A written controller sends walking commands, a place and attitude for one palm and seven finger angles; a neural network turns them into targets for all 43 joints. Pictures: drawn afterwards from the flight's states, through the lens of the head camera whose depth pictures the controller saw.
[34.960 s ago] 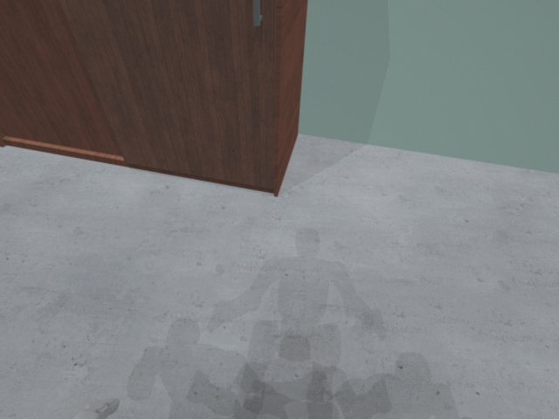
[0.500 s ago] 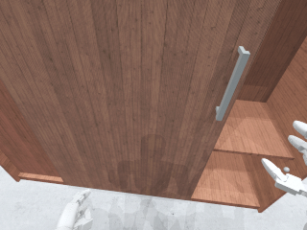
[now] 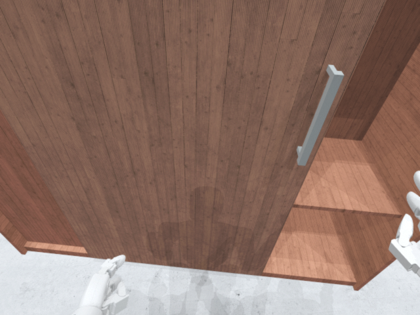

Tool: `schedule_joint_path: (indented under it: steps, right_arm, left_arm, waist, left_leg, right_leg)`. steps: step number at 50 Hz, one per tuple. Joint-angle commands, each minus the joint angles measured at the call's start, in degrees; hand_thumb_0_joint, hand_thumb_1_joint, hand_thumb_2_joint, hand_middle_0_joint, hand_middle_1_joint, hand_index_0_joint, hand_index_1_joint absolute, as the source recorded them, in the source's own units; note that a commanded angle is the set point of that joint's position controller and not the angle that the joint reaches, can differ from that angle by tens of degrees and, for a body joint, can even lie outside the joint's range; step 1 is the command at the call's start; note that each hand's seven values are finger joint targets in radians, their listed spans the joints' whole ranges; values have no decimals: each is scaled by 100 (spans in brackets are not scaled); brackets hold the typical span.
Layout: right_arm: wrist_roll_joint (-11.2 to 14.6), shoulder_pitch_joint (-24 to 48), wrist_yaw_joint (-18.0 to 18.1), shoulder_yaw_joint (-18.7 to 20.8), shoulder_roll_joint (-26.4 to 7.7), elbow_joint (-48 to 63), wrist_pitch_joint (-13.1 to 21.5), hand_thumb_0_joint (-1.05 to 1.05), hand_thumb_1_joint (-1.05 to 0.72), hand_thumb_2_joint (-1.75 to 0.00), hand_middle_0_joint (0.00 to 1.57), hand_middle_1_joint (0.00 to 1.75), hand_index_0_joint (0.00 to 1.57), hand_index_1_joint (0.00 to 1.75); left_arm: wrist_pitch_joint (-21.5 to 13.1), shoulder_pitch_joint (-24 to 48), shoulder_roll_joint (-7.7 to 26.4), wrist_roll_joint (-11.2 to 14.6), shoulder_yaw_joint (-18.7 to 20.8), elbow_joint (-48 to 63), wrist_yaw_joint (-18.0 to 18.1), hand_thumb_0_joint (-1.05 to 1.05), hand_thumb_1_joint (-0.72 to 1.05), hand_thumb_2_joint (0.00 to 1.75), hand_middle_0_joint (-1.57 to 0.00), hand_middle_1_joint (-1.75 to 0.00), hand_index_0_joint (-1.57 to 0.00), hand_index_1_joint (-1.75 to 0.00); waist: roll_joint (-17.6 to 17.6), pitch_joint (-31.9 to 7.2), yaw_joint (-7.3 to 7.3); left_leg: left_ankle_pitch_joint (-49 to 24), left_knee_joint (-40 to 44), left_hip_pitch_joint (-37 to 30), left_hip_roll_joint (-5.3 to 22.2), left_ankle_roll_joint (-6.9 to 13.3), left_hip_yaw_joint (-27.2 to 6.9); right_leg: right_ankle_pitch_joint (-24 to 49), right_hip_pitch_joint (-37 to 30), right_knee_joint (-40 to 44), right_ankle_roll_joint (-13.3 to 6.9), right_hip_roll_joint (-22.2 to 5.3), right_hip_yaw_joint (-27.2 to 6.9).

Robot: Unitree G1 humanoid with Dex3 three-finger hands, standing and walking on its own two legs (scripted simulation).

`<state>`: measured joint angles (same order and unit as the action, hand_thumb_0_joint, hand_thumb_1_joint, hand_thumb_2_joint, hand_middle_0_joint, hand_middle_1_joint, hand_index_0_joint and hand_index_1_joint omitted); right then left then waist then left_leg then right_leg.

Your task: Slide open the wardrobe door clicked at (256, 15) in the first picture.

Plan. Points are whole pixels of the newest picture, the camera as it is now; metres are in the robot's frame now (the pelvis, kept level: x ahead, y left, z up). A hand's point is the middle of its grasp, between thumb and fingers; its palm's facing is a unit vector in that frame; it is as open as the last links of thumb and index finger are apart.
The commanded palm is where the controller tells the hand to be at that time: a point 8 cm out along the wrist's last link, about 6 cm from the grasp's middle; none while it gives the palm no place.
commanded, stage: draw the hand back to the body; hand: right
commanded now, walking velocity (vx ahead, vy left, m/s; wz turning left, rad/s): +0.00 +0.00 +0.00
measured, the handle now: (315, 119) +0.47 -0.23 +0.17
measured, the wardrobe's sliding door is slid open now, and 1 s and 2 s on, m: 0.45 0.45 0.45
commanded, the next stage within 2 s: step back with the hand held close in 0.06 s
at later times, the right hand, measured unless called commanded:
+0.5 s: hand (380, 236) +0.20 -0.25 +0.15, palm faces +0.34 +0.83 -0.43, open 7.4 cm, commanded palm +0.14 -0.30 +0.17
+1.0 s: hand out of the picture +0.13 -0.32 +0.15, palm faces +0.45 +0.78 -0.43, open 7.4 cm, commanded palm +0.06 -0.35 +0.17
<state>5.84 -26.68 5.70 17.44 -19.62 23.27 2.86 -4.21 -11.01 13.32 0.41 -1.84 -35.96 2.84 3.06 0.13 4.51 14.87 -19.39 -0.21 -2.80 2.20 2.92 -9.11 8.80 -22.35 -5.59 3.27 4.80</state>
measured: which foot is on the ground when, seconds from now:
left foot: down 0.00-1.00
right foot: down 0.00-1.00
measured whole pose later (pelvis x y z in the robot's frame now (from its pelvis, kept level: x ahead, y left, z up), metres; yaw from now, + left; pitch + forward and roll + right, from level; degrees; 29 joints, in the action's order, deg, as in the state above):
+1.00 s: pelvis -0.06 -0.04 -0.01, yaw -3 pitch +0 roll +4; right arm 2.2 -29.1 7.2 23.8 -23.9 29.7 11.8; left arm -2.4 -12.9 12.8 0.3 -0.3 -31.8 3.9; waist 0.5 1.3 1.5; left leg 14.4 -28.5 15.4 -3.9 0.6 -0.7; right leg -5.7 22.7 -26.2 -7.6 4.6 5.0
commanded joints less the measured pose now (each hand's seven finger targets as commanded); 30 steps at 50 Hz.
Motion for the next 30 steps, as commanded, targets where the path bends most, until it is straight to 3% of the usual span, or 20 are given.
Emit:
schedule_joint_path:
  steps: [1, 7, 8, 9, 10, 11, 15, 17, 21, 22, 24, 26, 27, 30]
  right_arm:
    - [-37, 634, 79, 692, -1164, 1370, 453, 0, -90, -90, 20, 30, 20, 30]
    - [8, 470, 27, 730, -1151, 1119, 436, 0, -90, -90, 20, 30, 20, 30]
    - [23, 404, 28, 631, -1024, 1132, 436, 0, -90, -90, 20, 30, 20, 30]
    - [21, 1128, 97, 1093, -1593, 1294, 477, 0, -90, -90, 20, 30, 20, 30]
    - [-52, 1614, 160, 1635, -2084, 1587, 741, 0, -90, -90, 20, 30, 20, 30]
    - [-66, 975, 139, 1293, -1582, 1083, 779, 0, -90, -90, 20, 30, 20, 30]
    - [-147, 348, 93, 812, -1083, 945, 800, 0, -90, -90, 20, 30, 20, 30]
    - [-155, 160, 110, 767, -1063, 1059, 824, 0, -90, -90, 20, 30, 20, 30]
    - [-165, 38, 180, 1079, -1411, 1423, 864, 0, -90, -90, 20, 30, 20, 30]
    - [-145, -8, 216, 1323, -1641, 1487, 881, 0, -90, -90, 20, 30, 20, 30]
    - [-126, -135, 231, 1402, -1651, 1540, 912, 0, -90, -90, 20, 30, 20, 30]
    - [-114, -175, 250, 1475, -1696, 1654, 962, 0, -90, -90, 20, 30, 20, 30]
    - [-119, -134, 263, 1561, -1786, 1794, 990, 0, -90, -90, 20, 30, 20, 30]
    - [-126, -356, 258, 1453, -1619, 1659, 1010, 0, -90, -90, 20, 30, 20, 30]
  left_arm:
    - [-364, 814, 662, -8, 235, 924, 70, 0, 90, 90, -20, -30, -20, -30]
    - [-337, 855, 667, 7, 266, 906, 77, 0, 90, 90, -20, -30, -20, -30]
    - [-322, 834, 642, 9, 269, 907, 77, 0, 90, 90, -20, -30, -20, -30]
    - [-304, 891, 691, 14, 264, 855, 104, 0, 90, 90, -20, -30, -20, -30]
    - [-195, 917, 766, 85, 282, 1101, 132, 0, 90, 90, -20, -30, -20, -30]
    - [-112, 852, 669, 25, 268, 996, 156, 0, 90, 90, -20, -30, -20, -30]
    - [74, 723, 732, 55, 330, 1118, 111, 0, 90, 90, -20, -30, -20, -30]
    - [121, 699, 762, 67, 358, 1171, 134, 0, 90, 90, -20, -30, -20, -30]
    - [236, 666, 776, 90, 406, 1329, 172, 0, 90, 90, -20, -30, -20, -30]
    - [255, 680, 778, 82, 407, 1360, 194, 0, 90, 90, -20, -30, -20, -30]
    - [315, 657, 744, 100, 415, 1429, 199, 0, 90, 90, -20, -30, -20, -30]
    - [333, 632, 744, 106, 429, 1470, 204, 0, 90, 90, -20, -30, -20, -30]
    - [320, 649, 795, 95, 447, 1489, 209, 0, 90, 90, -20, -30, -20, -30]
    - [267, 583, 787, 93, 442, 1498, 204, 0, 90, 90, -20, -30, -20, -30]
  waist:
    - [207, -316, -16]
    - [-117, -110, -23]
    - [54, -74, -54]
    - [25, -192, -28]
    - [73, 277, -220]
    - [-284, 166, -229]
    - [-160, -387, -256]
    - [3, -669, -259]
    - [-342, -889, -251]
    - [-379, -976, -219]
    - [-428, -1005, -225]
    - [-314, -1041, -235]
    - [-26, -1104, -220]
    - [118, -972, -235]
  left_leg:
    - [-479, 447, 922, 238, 22, -379]
    - [-529, 591, 970, 263, 1, -410]
    - [-529, 538, 962, 276, 2, -426]
    - [-486, 625, 963, 272, -1, -468]
    - [-509, 857, 1645, 621, -188, -1059]
    - [-535, 882, 1738, 774, -227, -1117]
    - [-1529, 438, 1624, 857, -432, -1002]
    - [-1722, 202, 1538, 813, -500, -851]
    - [-1797, -108, 1427, 675, -509, -809]
    - [-1847, -214, 1321, 678, -487, -774]
    - [-1921, -350, 1224, 639, -451, -799]
    - [-1816, -436, 1158, 618, -431, -820]
    - [-1793, -563, 1048, 595, -408, -785]
    - [-1196, -736, 1032, 466, -377, -769]
  right_leg:
    - [168, -813, 432, 453, -611, -904]
    - [295, -777, 366, 382, -600, -778]
    - [317, -774, 368, 392, -600, -770]
    - [212, -755, 357, 381, -570, -794]
    - [-241, -379, 28, 161, -681, -908]
    - [-205, -352, -167, 129, -641, -957]
    - [592, -498, -335, 107, -709, -780]
    - [955, -569, -287, 85, -770, -744]
    - [1308, -386, -223, 62, -878, -821]
    - [1393, -315, -193, 61, -903, -865]
    - [1514, -160, -194, 58, -939, -903]
    - [1415, 0, -169, 59, -974, -943]
    - [1430, 87, -99, 46, -1011, -1002]
    - [753, 463, 145, 8, -1150, -1213]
